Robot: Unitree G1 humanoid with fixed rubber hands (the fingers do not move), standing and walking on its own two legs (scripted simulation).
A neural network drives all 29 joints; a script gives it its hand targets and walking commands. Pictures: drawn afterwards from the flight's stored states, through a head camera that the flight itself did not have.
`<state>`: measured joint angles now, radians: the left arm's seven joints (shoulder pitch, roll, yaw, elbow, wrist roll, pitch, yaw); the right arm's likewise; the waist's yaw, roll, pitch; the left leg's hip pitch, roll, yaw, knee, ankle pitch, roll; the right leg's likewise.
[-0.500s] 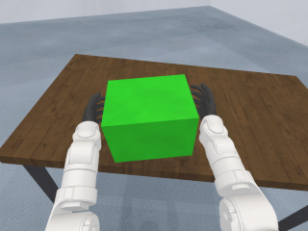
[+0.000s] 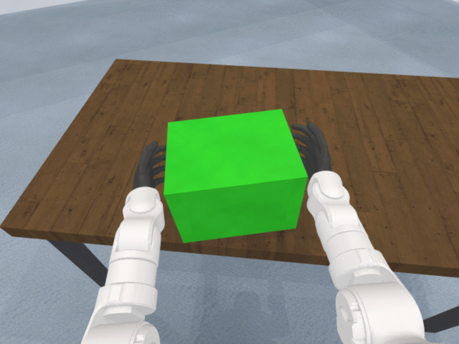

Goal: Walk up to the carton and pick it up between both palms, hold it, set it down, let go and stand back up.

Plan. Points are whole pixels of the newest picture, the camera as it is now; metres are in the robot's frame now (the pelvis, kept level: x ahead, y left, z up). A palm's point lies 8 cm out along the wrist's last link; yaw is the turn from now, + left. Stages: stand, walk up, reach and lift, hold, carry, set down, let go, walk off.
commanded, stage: set down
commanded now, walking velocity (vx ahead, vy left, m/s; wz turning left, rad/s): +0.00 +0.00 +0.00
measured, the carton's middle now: (232, 175) +0.40 +0.03 +0.06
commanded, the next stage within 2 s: none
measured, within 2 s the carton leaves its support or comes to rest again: rests again in 0.86 s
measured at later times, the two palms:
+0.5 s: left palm (154, 197) +0.36 +0.17 +0.03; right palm (306, 171) +0.44 -0.12 +0.04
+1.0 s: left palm (155, 201) +0.36 +0.17 +0.02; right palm (307, 173) +0.44 -0.12 +0.04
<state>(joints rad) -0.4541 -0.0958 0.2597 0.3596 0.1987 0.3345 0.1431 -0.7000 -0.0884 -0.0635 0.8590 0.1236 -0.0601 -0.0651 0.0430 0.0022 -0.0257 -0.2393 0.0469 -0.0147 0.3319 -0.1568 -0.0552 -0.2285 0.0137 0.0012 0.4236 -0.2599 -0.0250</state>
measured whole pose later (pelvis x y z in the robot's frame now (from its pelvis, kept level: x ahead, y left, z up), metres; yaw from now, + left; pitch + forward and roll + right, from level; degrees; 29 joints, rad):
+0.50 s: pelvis +0.01 +0.00 +0.00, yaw +0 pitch +15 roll +0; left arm -0.42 -0.14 0.26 0.36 0.20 0.17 0.20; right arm -0.71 -0.12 -0.06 0.86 0.12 -0.17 -0.01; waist 0.07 0.00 -0.06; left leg -0.47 0.06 -0.01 0.37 -0.15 -0.06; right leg -0.44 0.03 0.00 0.41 -0.24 -0.04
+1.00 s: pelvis +0.00 +0.00 -0.01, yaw +0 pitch +18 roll +0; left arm -0.42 -0.15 0.26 0.40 0.20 0.06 0.21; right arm -0.72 -0.13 -0.06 0.90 0.11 -0.25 0.00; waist 0.08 0.01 -0.10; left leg -0.54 0.07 -0.01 0.37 -0.14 -0.06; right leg -0.50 0.04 0.00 0.41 -0.22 -0.04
